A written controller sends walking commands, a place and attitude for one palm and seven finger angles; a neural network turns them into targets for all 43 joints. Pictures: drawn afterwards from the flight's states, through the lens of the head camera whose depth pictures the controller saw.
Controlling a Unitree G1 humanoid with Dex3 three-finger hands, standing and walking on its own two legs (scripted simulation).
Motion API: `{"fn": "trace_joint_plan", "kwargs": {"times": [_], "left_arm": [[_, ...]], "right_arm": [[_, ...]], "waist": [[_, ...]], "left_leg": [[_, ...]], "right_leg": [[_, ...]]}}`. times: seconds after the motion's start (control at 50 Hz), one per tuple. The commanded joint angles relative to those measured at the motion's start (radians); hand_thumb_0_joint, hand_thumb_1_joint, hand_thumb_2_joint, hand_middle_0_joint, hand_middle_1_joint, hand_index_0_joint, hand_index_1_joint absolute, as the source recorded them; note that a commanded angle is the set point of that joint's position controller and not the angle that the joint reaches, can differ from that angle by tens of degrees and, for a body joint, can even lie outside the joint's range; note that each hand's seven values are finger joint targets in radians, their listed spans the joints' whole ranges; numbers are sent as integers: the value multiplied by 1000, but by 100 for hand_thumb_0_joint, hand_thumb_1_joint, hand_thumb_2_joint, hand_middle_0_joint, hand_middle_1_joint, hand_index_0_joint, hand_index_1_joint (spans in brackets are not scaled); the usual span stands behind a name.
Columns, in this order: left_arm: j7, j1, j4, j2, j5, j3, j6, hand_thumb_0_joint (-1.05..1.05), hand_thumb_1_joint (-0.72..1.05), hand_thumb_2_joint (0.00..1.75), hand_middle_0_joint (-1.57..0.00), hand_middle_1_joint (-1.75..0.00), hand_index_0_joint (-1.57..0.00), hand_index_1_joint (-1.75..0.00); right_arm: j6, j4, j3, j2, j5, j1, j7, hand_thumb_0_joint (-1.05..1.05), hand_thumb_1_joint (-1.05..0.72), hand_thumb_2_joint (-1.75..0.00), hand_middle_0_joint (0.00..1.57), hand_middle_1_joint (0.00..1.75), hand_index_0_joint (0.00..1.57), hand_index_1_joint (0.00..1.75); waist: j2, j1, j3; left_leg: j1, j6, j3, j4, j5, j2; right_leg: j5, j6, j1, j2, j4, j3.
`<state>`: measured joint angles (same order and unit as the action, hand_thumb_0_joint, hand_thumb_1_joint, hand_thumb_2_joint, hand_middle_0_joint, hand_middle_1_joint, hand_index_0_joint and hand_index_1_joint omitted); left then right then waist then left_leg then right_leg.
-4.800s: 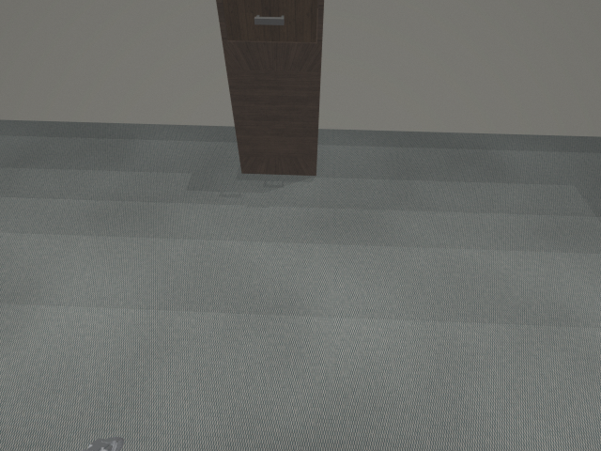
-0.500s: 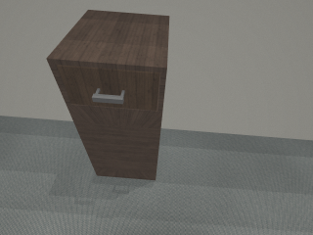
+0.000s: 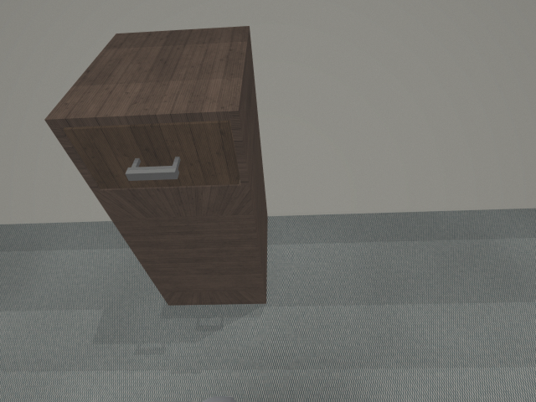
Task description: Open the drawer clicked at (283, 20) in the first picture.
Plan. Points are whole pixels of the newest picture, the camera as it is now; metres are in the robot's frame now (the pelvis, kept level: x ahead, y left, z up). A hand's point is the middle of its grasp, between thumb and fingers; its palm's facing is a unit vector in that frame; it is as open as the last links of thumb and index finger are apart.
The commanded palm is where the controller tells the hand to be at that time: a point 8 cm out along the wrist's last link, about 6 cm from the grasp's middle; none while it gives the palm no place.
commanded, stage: come to a stop and stand still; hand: left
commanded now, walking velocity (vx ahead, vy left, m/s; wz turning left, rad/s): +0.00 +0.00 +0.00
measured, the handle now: (154, 167) +0.57 +0.29 +0.01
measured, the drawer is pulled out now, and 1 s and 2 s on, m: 0.00 0.00 0.00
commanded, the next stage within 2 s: look again from close up in 0.62 s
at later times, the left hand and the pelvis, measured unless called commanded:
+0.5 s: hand out of the picture -0.04 +0.16 -0.16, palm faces +0.07 -0.98 -0.19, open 7.3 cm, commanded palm none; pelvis -0.02 -0.01 +0.01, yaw +0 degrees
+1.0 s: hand out of the picture +0.01 +0.19 -0.16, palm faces +0.04 -0.97 -0.23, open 7.3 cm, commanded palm none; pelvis +0.00 +0.01 +0.01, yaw +0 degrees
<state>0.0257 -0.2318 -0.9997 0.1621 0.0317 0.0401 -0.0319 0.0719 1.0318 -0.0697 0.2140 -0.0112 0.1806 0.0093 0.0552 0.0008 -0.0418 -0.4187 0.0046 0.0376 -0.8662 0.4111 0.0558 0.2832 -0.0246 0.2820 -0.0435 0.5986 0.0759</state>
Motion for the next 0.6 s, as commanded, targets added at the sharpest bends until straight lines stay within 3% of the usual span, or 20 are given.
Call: {"fn": "trace_joint_plan", "kwargs": {"times": [0.0,0.04,0.08,0.1,0.12,0.14,0.16,0.18,0.2,0.26,0.38,0.46,0.58], "left_arm": [[10,56,70,155,0,26,22,0,90,90,-20,-30,-20,-30],[8,-6,43,158,-4,28,25,0,90,90,-20,-30,-20,-30],[9,-34,15,151,-10,28,26,0,90,90,-20,-30,-20,-30],[10,-27,6,149,-15,26,26,0,90,90,-20,-30,-20,-30],[9,-23,-3,134,-23,21,26,0,90,90,-20,-30,-20,-30],[5,-34,-9,105,-31,11,27,0,90,90,-20,-30,-20,-30],[1,-40,-16,88,-33,6,28,0,90,90,-20,-30,-20,-30],[-2,-48,-23,82,-31,4,35,0,90,90,-20,-30,-20,-30],[0,-26,-42,93,-30,3,30,0,90,90,-20,-30,-20,-30],[-1,-39,-70,99,-28,1,30,0,90,90,-20,-30,-20,-30],[3,-62,-94,91,-23,-8,29,0,90,90,-20,-30,-20,-30],[5,-82,-98,81,-22,-6,32,0,90,90,-20,-30,-20,-30],[7,-116,-114,63,-22,-9,38,0,90,90,-20,-30,-20,-30]], "right_arm": [[-33,-23,0,15,-1,77,0,0,-90,-90,20,30,20,30],[-42,-22,9,6,0,63,7,0,-90,-90,20,30,20,30],[-49,-6,20,-7,-1,87,14,0,-90,-90,20,30,20,30],[-54,12,27,-14,-2,131,17,0,-90,-90,20,30,20,30],[-62,36,33,-8,-2,164,20,0,-90,-90,20,30,20,30],[-74,45,37,16,-6,173,22,0,-90,-90,20,30,20,30],[-80,43,38,41,-9,142,25,0,-90,-90,20,30,20,30],[-83,41,38,58,-9,138,29,0,-90,-90,20,30,20,30],[-86,61,40,40,-6,122,27,0,-90,-90,20,30,20,30],[-80,69,44,22,-6,128,27,0,-90,-90,20,30,20,30],[-63,88,44,0,-6,206,25,0,-90,-90,20,30,20,30],[-65,92,47,-12,-7,241,25,0,-90,-90,20,30,20,30],[-74,92,50,-19,-4,245,27,0,-90,-90,20,30,20,30]], "waist": [[-208,-20,-16],[-181,12,13],[-166,17,28],[-164,1,46],[-124,-7,61],[-21,6,51],[13,27,36],[-18,35,47],[82,29,46],[52,32,8],[-91,5,-70],[-107,-6,-58],[-65,-1,-43]], "left_leg": [[55,-5,-15,-59,0,-5],[60,-10,-6,73,31,-8],[116,-13,0,252,-3,-2],[173,-10,-3,365,-64,-2],[251,-2,-26,482,-158,3],[264,23,-110,529,-248,60],[209,42,-148,547,-258,113],[170,42,-148,533,-232,122],[143,35,-139,574,-212,110],[111,16,-98,602,-104,77],[151,13,-52,565,-43,35],[164,17,-38,549,-59,25],[162,17,-47,558,-63,36]], "right_leg": [[5,-115,79,-196,-359,-179],[-67,-135,-27,-204,-341,-201],[-88,-133,-73,-197,-319,-209],[-73,-113,-73,-184,-302,-200],[-53,-78,-51,-157,-274,-182],[-51,-35,-28,-93,-241,-137],[-82,-4,-62,-56,-240,-103],[-130,7,-117,-51,-241,-92],[-145,11,-156,-57,-217,-63],[-121,9,-185,-57,-241,-76],[106,13,-57,-69,-347,-136],[133,13,-36,-74,-360,-149],[77,12,-46,-65,-332,-136]]}}
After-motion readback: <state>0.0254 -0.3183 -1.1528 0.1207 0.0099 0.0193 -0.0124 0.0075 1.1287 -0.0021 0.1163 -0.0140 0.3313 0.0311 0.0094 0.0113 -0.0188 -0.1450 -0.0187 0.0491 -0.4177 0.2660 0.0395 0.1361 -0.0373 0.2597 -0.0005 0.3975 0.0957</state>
